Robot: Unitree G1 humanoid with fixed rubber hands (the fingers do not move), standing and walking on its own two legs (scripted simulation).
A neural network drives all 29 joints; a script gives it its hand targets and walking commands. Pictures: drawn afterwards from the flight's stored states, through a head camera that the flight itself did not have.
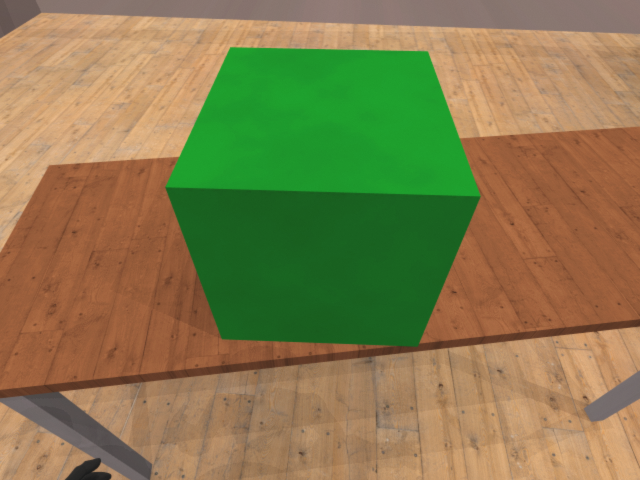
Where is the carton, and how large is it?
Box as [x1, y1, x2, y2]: [165, 47, 480, 346]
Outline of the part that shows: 230,47 165,187 221,337 227,339 417,346 480,196 427,51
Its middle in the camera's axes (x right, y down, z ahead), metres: +0.01 -0.06 +0.57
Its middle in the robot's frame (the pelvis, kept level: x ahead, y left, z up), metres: +0.49 +0.02 +0.09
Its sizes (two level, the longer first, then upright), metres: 0.314 0.287 0.291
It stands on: a table, 0.72 m high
